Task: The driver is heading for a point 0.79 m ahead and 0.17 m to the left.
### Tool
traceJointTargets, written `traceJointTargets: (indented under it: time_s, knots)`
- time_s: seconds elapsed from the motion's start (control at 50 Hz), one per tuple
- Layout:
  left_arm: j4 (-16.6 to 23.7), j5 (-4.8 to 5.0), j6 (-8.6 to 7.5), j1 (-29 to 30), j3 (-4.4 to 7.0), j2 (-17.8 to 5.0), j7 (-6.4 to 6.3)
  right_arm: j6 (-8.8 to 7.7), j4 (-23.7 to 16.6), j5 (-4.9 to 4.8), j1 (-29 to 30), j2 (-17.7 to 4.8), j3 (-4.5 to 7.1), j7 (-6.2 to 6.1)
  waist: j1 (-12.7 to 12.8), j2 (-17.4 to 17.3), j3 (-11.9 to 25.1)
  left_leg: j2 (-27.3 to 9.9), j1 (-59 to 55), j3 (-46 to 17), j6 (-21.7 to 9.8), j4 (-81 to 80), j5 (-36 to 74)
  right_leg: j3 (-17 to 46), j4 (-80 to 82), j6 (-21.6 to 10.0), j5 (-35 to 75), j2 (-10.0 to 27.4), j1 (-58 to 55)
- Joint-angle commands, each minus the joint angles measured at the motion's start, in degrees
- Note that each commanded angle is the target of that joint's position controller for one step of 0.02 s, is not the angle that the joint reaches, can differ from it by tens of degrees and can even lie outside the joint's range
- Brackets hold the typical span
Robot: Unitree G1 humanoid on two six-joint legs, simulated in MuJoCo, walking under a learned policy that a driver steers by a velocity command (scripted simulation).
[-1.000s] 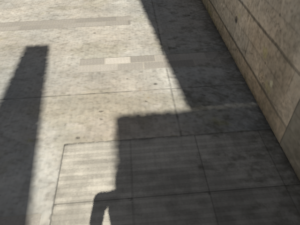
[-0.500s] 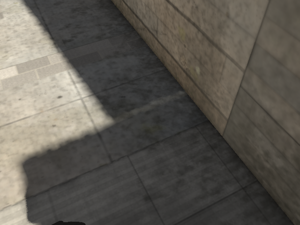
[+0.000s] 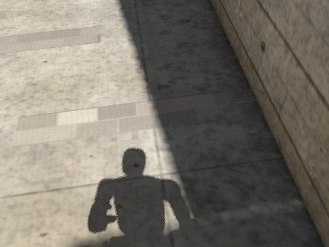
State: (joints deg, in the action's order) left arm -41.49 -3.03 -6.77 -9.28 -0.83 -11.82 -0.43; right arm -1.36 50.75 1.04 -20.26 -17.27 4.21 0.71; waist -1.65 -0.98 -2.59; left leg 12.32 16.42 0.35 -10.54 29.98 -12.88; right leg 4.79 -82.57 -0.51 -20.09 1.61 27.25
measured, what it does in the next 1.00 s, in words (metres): walks ahead, turning left: right foot, then left foot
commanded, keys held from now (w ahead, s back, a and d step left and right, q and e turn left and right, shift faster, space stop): w+q+shift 0.66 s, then shift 0.34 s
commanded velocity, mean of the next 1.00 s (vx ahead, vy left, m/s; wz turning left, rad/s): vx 0.84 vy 0.00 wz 0.80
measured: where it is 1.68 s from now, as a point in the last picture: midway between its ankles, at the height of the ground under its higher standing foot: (114, 148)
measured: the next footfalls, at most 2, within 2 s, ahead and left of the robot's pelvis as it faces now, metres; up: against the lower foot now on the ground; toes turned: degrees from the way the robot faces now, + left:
right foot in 0.26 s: +0.49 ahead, -0.16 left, +0.00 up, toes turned +17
left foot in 0.72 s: +0.76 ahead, +0.18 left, +0.00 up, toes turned +41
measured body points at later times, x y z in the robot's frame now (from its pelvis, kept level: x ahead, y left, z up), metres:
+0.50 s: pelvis +0.46 -0.03 +0.01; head +0.48 -0.03 +0.46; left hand +0.34 +0.25 -0.10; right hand +0.76 -0.20 -0.06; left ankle +0.45 +0.07 -0.62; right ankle +0.45 -0.17 -0.72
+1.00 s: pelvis +0.81 +0.16 +0.01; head +0.84 +0.19 +0.46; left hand +0.79 +0.48 -0.07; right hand +1.05 +0.02 -0.11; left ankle +0.73 +0.15 -0.72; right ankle +1.07 +0.16 -0.67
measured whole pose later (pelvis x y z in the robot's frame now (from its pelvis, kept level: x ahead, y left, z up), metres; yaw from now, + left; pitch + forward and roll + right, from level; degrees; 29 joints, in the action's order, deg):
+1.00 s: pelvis +0.81 +0.16 +0.01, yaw +47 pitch +1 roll +0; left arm -36.6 -0.4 -6.1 -4.3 2.0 -15.0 -0.9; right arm -2.1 45.6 -1.3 -15.6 -13.5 2.4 -0.7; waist -3.3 0.9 -4.4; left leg 8.0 7.8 -3.8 -7.0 24.5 -17.3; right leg 4.4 -41.8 3.0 0.2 4.9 39.5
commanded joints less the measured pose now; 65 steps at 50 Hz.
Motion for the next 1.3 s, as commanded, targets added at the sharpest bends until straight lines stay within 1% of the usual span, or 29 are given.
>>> traceJointTargets:
  time_s: [0.02, 0.18, 0.22, 0.26, 0.28, 0.3, 0.32, 0.36, 0.46, 0.58, 0.62, 0.68, 0.7, 0.72, 0.74, 0.76, 0.78, 0.82, 0.88, 0.96, 1.04, 1.08, 1.1, 1.12, 1.14, 1.16, 1.2, 1.24, 1.3]
  knots:
    - [6.67, -1.53, 2.14, -0.91, 0.9, -6.61, 0.58, -2.65, -4.2, -0.96, -0.68, -6.47, 0.94, -0.55, 4.76, 5.81, -3.07, -15.67, 1.54, -25.66, -9.74, -19.71, 3.04, -1.32, 10.74, 1.96, -2.91, 4.18, 11.76]
    - [13.4, 1.57, 2.06, 14.3, 0.11, -6.83, 1.36, -3.27, -6.18, -1.7, -4.51, -10.08, 2.75, -0.07, -2.56, -2.07, 0.2, -12.19, -3.72, -22.04, -2.07, -16.68, 28.94, -4.61, 49.83, 1.97, 25.47, -0.56, -5.04]
    - [11.73, 1.54, 1.69, 8.27, 1.6, -10.47, 0.41, -3.16, -7.02, -1.21, -3.58, -11.84, 3.23, -0.53, 0.41, -1.92, 5.3, -12.37, -9.85, -23.21, 0.53, -5.72, 41.04, -3.61, 53.43, 1.13, 19.36, -3.16, -12.88]
    - [6.37, 1.32, 0.92, -11.5, 3.97, -15.91, -1.37, -3.33, -8.67, 0.1, 3.33, -13.73, 3.48, -0.14, 12.16, -1.77, 14.17, -10.38, -3.89, -21.96, 2.71, 18.92, 41.15, -1.15, 51.9, -1.03, 10.61, -0.03, -33.27]
    - [4.72, -0.27, 0.78, -22.03, 5.32, -19.61, -2.59, -4.0, -10.48, 0.23, 2.24, -4.55, 1.21, -0.23, 13.52, 8.34, 22.04, -6.99, 6.05, -17.03, 2.55, 38.16, 6.26, 12.5, 51.62, -2.68, -6.85, 13.92, -46.43]
    - [5.97, -1.06, 1.67, -15.52, 6.05, -22.42, -2.08, -3.44, -13.81, -2.8, -5.11, -1.57, -0.16, -0.18, 5.53, 26.99, 29.58, -3.01, 20.94, -9.91, 4.06, 51.43, -17.11, 44.03, 64.64, -8.0, -20.98, 26.64, -53.68]
    - [7.48, -0.71, 2.4, -8.4, 5.67, -16.15, -1.81, -2.31, -11.51, -1.05, -1.39, -6.73, 0.08, -0.91, 5.51, 16.8, 20.36, -8.76, 27.03, -7.22, 3.27, 53.31, -9.77, 41.8, 67.53, -7.95, -31.24, 22.94, -45.64]
    - [5.62, -0.27, 2.17, -6.64, 4.34, -10.63, -1.23, -1.72, -12.57, 0.52, 6.34, -7.04, 0.41, 0.45, 5.59, 4.02, 8.03, -12.45, 27.46, -5.3, 4.58, 48.25, -4.05, 23.54, 67.24, -7.59, -14.5, 17.75, -31.56]
    - [-1.75, 1.43, -0.3, -11.65, 3.7, -7.01, -0.55, 0.83, -18.13, 0.87, 12.76, -2.29, -1.16, 2.91, 2.2, 6.0, 1.26, -16.61, 33.55, -4.97, 5.21, 44.09, -1.76, 4.76, 70.4, -4.65, 8.99, 14.84, -26.56]
    - [-4.56, 1.41, -1.4, -9.91, 4.13, -9.81, 0.06, 1.18, -21.73, 0.62, 19.49, -2.69, -1.84, 4.54, -1.36, 3.35, -4.43, -14.42, 21.87, 3.88, 2.78, 26.92, 13.18, -18.28, 74.83, -0.93, 33.51, 9.28, -16.77]
    - [-5.27, 1.9, -1.01, -13.36, 4.56, -12.26, -0.2, 1.56, -20.74, 0.79, 19.98, -2.68, -1.75, 4.5, -1.0, 3.53, -2.6, -9.08, 10.72, 11.61, 0.19, 21.78, 12.49, -21.75, 69.67, 0.21, 64.17, 9.0, -18.38]
    - [-4.19, 2.54, 0.87, -13.14, 6.06, -18.67, -1.54, 1.57, -15.57, 1.2, 5.21, -5.86, -0.12, 3.18, -9.73, 7.08, 5.3, -4.35, -5.06, 10.87, -2.83, 17.04, 3.78, -19.75, 44.68, 0.06, 88.94, 13.64, -23.34]
    - [-3.15, 2.67, 1.67, -11.36, 6.3, -19.32, -1.44, 1.07, -11.64, 1.45, -4.16, -7.28, 0.9, 2.21, -13.5, 5.67, 7.97, -4.55, -16.74, 6.62, -4.23, 7.85, 6.42, -18.34, 29.2, -0.49, 81.68, 13.14, -18.84]
    - [-3.61, 3.28, 2.24, -9.23, 6.13, -16.38, -1.25, 0.98, -9.44, -0.12, -5.13, -7.89, 1.99, 0.82, -13.45, -4.26, 7.25, -9.25, -28.11, -3.68, -6.15, -4.29, 15.94, -19.18, 3.58, 1.15, 28.02, 1.9, -6.07]
    - [1.58, 2.28, 1.55, -16.14, 4.29, -9.38, -0.97, 0.61, -11.13, 1.55, 1.6, -14.09, 1.95, 0.32, -0.65, -12.31, 8.98, -23.12, -35.71, -20.5, -8.73, 8.8, 70.55, -14.63, -14.87, 2.33, -13.08, -1.34, 11.3]
    - [5.07, 3.69, 1.29, -15.81, 3.92, -10.86, -0.74, 0.71, -12.43, 1.16, -2.79, -16.1, 3.2, -0.16, -4.13, -4.95, 25.7, -31.58, -43.15, -33.14, -18.67, 2.47, 67.41, -2.13, -17.7, 2.78, -9.04, -0.96, 14.49]
    - [4.9, 3.85, 1.19, -12.8, 3.36, -11.2, -0.95, 0.49, -11.11, 0.62, -1.78, -13.55, 2.73, -1.27, -2.9, 2.57, 19.56, -31.27, -34.09, -34.85, -17.37, -4.8, 52.15, -1.02, -11.48, 2.9, -4.85, 1.16, 16.12]
    - [5.14, 5.87, -0.06, -7.96, 4.27, -11.32, -2.2, -3.28, -11.96, -3.08, 8.52, -6.3, 0.63, 0.52, 1.83, 8.36, 6.67, -27.91, -16.55, -32.96, -13.41, -12.04, 26.88, 2.6, -2.68, 3.88, -5.76, 3.81, 16.52]
    - [4.81, 3.51, 2.03, -8.75, 5.06, -10.37, -2.18, -3.87, -11.85, -2.7, 12.52, -3.74, -0.16, 0.48, 5.87, 5.45, 0.81, -22.13, 0.79, -19.25, -8.31, -12.81, 36.71, 0.23, 14.08, 4.6, -3.08, 6.53, 7.49]
    - [5.77, 2.06, 0.31, 0.44, 2.96, -4.1, -0.46, -1.57, -8.92, -2.41, 6.87, -4.52, 0.46, -2.13, 0.43, 0.57, 4.96, -11.45, 2.31, -5.21, -2.24, -9.52, 37.95, -7.36, 42.34, 3.71, 25.44, -1.0, -3.61]
    - [6.46, 2.7, -0.35, 4.73, 4.19, -7.04, 1.03, -0.02, -5.56, -2.31, 2.24, -2.64, 0.2, -2.39, -1.29, -5.32, 4.48, -14.45, -5.16, -9.72, 0.49, -5.15, 27.3, -5.99, 54.13, 1.37, 32.88, -3.75, -7.59]
    - [2.99, 1.76, -0.83, -3.48, 5.6, -9.24, 1.25, -0.14, -6.07, -1.68, 6.39, -2.34, 0.25, -2.47, 4.69, -5.64, 6.72, -13.9, -6.4, -9.89, 3.3, 4.58, 30.81, -6.02, 56.88, -0.71, 37.82, -4.2, -16.18]
    - [0.8, 1.0, -1.23, -9.91, 6.29, -12.32, 1.34, -0.52, -7.37, -0.63, 7.87, -2.03, 0.05, -2.2, 7.27, -2.04, 10.21, -11.33, -4.75, -8.21, 6.01, 14.98, 25.41, -2.96, 54.19, -1.58, 56.29, -0.27, -24.04]
    - [1.58, -1.22, -1.42, -11.83, 5.56, -13.78, 1.18, -0.81, -6.06, -0.76, -1.9, 1.45, -0.97, -1.67, 4.95, 12.44, 18.97, -5.32, 6.93, -8.27, 10.54, 37.52, -12.14, 13.31, 50.75, -12.54, 83.76, 16.51, -39.93]
    - [0.4, -1.2, -1.09, -14.01, 4.69, -10.29, 1.45, -0.64, -3.79, -2.96, -8.55, 0.59, -1.2, -0.88, 4.19, 17.88, 29.96, -3.83, 11.23, -15.11, 11.79, 47.07, -29.4, 28.78, 53.22, -21.44, 78.12, 25.62, -45.59]
    - [1.68, 0.39, -0.43, -10.01, 4.67, -9.73, 1.58, 0.38, -3.51, -3.48, -3.41, -4.47, -0.26, -0.75, 5.87, 10.04, 26.77, -6.69, 14.12, -16.55, 12.9, 51.17, -26.92, 27.87, 55.51, -20.68, 62.3, 23.94, -41.33]
    - [2.35, 2.38, 2.32, -0.93, 3.48, -7.99, 0.37, 2.87, -6.34, -2.4, 7.37, -4.42, -0.01, -2.19, 3.3, 0.5, 13.54, -10.76, 15.56, -9.23, 13.51, 46.74, -19.55, 19.58, 61.64, -15.65, 32.38, 17.41, -23.47]
    - [1.92, 1.99, 4.28, 3.95, 2.98, -7.74, -0.54, 4.82, -6.18, -1.96, 6.49, -0.47, -0.89, -2.91, -0.3, 5.25, 7.57, -12.35, 6.11, -4.45, 13.63, 33.23, -15.46, 11.22, 66.91, -10.28, 17.66, 10.46, -7.57]
    - [0.69, 1.73, 4.97, 3.35, 3.52, -8.54, -0.72, 4.71, -4.67, -1.48, 5.52, 1.76, -1.73, -3.53, 0.11, 9.37, 9.25, -11.63, -1.41, -2.05, 14.29, 18.54, -14.4, 6.46, 67.92, -10.24, 17.98, 7.76, -6.91]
